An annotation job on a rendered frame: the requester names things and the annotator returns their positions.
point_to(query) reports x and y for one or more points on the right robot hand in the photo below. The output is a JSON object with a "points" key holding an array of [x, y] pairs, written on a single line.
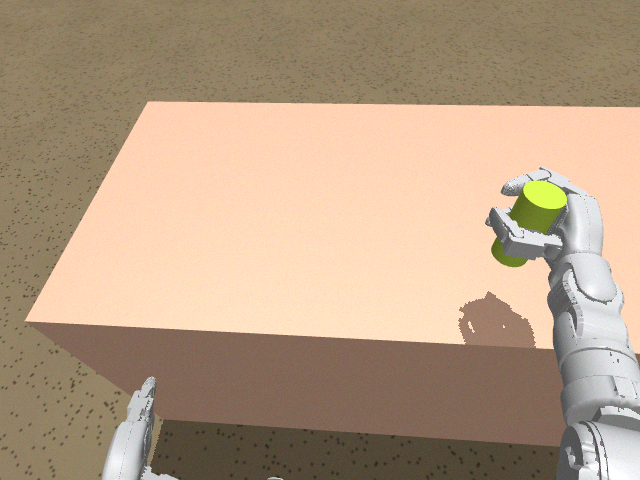
{"points": [[577, 229]]}

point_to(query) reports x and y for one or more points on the can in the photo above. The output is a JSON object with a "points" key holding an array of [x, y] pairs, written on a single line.
{"points": [[537, 207]]}

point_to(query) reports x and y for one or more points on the right robot arm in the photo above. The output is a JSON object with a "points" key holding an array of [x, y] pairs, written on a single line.
{"points": [[600, 372]]}

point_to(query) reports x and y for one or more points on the left robot hand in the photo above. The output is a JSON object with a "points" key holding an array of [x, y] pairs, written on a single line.
{"points": [[131, 442]]}

